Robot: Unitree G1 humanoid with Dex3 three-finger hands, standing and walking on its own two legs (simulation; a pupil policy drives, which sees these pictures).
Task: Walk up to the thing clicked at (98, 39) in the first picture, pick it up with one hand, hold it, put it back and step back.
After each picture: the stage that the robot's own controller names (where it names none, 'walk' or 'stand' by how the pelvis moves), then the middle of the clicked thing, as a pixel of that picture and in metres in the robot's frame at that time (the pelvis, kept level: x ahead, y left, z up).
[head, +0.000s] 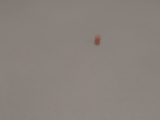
stand; (97, 40) +1.44 -0.16 -0.72
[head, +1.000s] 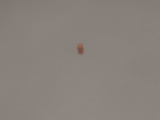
walk; (80, 49) +1.32 +0.15 -0.70
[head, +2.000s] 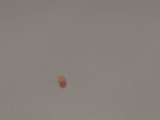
walk; (62, 82) +0.82 +0.28 -0.71
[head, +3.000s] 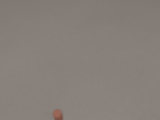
walk; (58, 116) +0.48 +0.23 -0.69
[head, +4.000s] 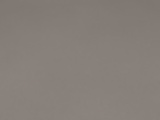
stand; out of the picture +0.38 +0.22 -0.72
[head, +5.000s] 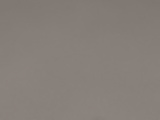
stand; out of the picture +0.36 +0.21 -0.72
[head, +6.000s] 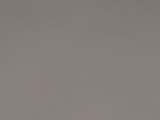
stand; out of the picture +0.36 +0.22 -0.73
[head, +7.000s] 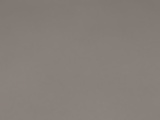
stand; out of the picture +0.36 +0.22 -0.73
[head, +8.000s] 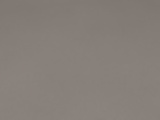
stand; out of the picture +0.35 +0.22 -0.73
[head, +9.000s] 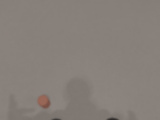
go down; (44, 102) +0.39 +0.24 -0.57
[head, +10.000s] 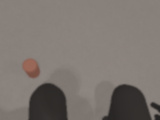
go down; (31, 69) +0.43 +0.27 -0.32
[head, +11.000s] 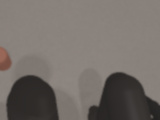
close in; (0, 59) +0.42 +0.30 -0.25
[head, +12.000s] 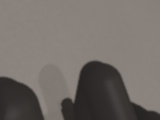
close; out of the picture +0.40 +0.32 -0.21
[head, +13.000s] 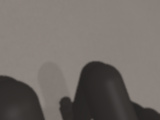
close; out of the picture +0.39 +0.32 -0.22
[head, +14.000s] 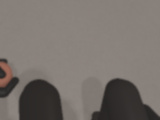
lift; (1, 77) +0.32 +0.29 -0.10
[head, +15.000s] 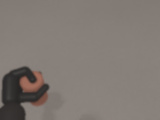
hold; (35, 89) +0.33 +0.18 +0.03
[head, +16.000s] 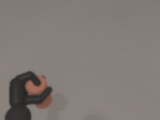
hold; (40, 93) +0.33 +0.17 -0.01
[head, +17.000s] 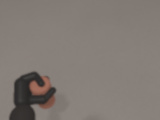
hold; (43, 93) +0.33 +0.17 -0.01
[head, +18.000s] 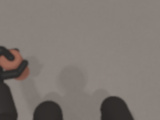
crouch; (15, 66) +0.41 +0.24 -0.09
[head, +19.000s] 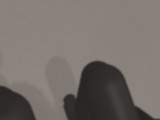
lower; out of the picture +0.41 +0.32 -0.22
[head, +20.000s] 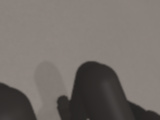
lower; out of the picture +0.40 +0.33 -0.22
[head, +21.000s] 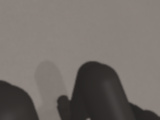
lower; out of the picture +0.40 +0.33 -0.22
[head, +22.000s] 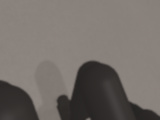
lower; out of the picture +0.40 +0.33 -0.22
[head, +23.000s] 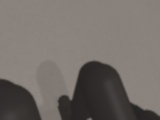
loosen; out of the picture +0.40 +0.32 -0.22
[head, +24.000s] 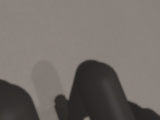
withdraw; out of the picture +0.40 +0.32 -0.23
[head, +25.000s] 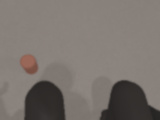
walk; (29, 65) +0.44 +0.26 -0.31
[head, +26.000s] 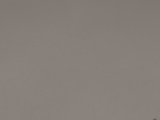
stand; out of the picture +0.37 +0.21 -0.66
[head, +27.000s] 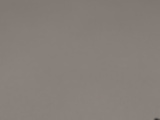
stand; out of the picture +0.39 +0.23 -0.67
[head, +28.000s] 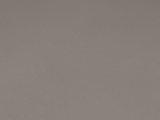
stand; out of the picture +0.39 +0.22 -0.69
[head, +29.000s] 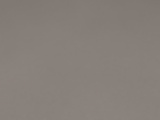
walk; out of the picture +0.40 +0.21 -0.72
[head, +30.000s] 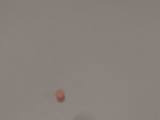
walk; (60, 96) +0.54 +0.18 -0.70
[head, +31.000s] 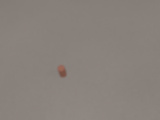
walk; (62, 71) +0.82 +0.28 -0.70
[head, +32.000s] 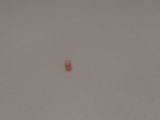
stand; (68, 65) +1.05 +0.19 -0.70
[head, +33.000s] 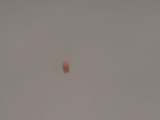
stand; (65, 67) +1.05 +0.21 -0.72
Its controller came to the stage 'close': yes
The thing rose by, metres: 0.70
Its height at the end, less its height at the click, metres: +0.00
